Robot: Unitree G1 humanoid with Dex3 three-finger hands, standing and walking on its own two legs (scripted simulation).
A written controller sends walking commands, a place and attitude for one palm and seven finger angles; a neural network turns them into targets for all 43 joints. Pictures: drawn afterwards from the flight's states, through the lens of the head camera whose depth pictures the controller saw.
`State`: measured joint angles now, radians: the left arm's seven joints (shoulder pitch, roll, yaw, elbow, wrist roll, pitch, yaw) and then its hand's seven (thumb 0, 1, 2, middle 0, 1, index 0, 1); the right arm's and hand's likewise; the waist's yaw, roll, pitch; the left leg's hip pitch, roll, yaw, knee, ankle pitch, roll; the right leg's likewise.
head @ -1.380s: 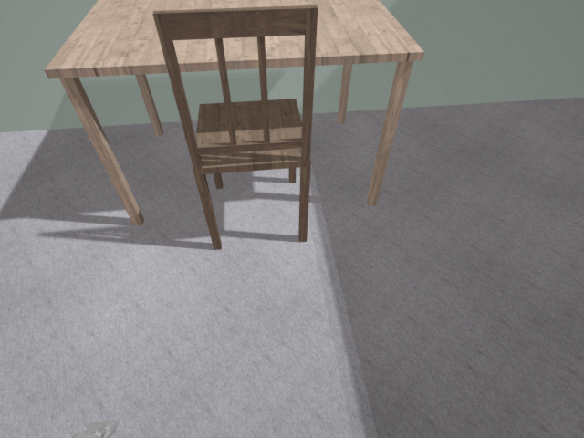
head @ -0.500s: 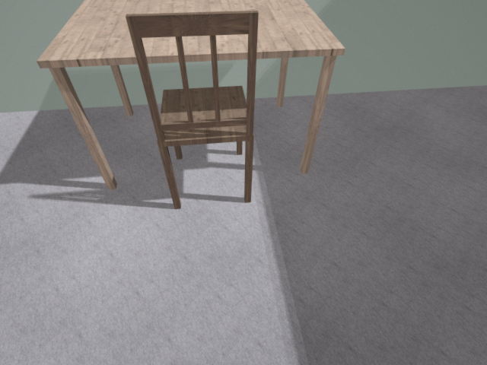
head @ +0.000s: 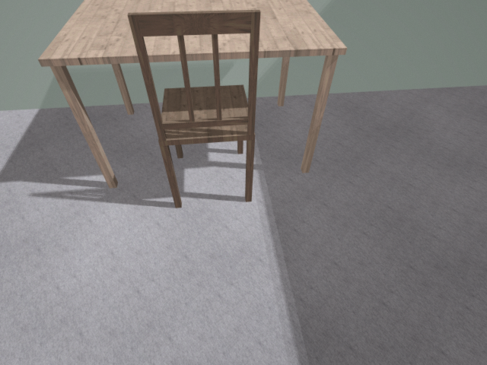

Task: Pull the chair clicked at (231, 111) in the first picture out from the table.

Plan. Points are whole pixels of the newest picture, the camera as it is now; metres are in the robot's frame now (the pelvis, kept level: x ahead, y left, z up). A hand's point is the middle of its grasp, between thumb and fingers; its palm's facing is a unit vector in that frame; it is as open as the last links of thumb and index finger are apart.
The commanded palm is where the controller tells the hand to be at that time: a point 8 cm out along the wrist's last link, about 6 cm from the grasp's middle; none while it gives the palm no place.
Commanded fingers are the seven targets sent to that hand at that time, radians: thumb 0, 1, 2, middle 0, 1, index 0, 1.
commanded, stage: look at it before walking up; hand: left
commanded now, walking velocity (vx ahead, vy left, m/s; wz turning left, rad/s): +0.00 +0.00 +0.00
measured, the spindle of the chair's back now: (186, 82) +1.02 +0.26 -0.07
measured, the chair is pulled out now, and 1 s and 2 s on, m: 0.00 0.00 0.00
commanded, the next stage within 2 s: walk to a spot facing it in 0.06 s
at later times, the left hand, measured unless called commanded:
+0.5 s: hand out of the picture +0.04 +0.19 -0.19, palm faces -0.07 -0.98 -0.19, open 7.4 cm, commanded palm none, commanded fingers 0.00 0.90 0.90 -0.20 -0.30 -0.20 -0.30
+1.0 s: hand (168, 358) +0.18 +0.16 -0.20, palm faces -0.07 -0.99 -0.13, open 7.4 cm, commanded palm none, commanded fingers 0.00 0.90 0.90 -0.20 -0.30 -0.20 -0.30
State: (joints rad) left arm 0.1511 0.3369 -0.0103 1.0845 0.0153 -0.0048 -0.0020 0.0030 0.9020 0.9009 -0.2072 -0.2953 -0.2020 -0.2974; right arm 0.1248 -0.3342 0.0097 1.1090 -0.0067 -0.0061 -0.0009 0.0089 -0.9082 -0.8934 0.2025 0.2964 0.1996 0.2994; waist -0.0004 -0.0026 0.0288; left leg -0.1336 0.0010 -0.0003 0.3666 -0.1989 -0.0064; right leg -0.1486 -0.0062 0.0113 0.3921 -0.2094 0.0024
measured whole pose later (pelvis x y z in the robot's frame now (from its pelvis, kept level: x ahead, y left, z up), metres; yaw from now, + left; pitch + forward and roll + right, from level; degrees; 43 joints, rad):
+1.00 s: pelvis +0.25 +0.00 -0.03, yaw -10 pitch -1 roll -2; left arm 0.48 0.11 0.03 1.14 0.02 -0.06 0.02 0.00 0.90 0.90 -0.21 -0.30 -0.20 -0.30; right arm 0.11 -0.18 -0.04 0.98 -0.02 -0.06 0.02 0.01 -0.92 -0.89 0.20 0.30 0.19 0.30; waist 0.03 0.00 0.05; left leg -0.45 0.09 0.12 0.61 -0.12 0.04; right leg 0.03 0.00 -0.03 0.52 -0.48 0.01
